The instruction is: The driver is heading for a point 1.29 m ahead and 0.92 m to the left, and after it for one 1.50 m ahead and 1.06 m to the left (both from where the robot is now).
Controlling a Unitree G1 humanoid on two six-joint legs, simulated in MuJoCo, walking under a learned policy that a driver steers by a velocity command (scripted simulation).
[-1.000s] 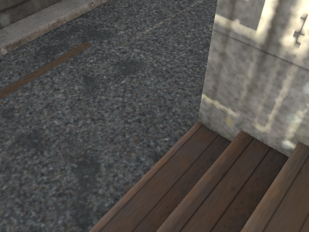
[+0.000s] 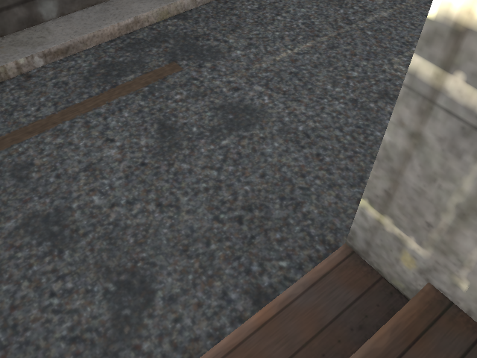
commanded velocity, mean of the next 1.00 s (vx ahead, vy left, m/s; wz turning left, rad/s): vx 0.01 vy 0.00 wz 0.59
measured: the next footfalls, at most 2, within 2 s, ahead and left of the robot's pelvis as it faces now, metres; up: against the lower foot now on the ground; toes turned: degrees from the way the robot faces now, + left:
right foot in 0.04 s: +0.15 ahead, -0.14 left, +0.00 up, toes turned +5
left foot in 0.62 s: +0.01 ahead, +0.10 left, +0.00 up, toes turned +29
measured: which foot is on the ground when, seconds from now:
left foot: down 0.00-0.06, up 0.08-0.60, down 0.62-1.00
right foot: up 0.00-0.02, down 0.04-0.62, up 0.64-1.00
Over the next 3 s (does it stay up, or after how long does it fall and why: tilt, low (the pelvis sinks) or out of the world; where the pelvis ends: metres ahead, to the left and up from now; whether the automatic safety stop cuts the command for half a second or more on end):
stays up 0.70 0.62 -0.29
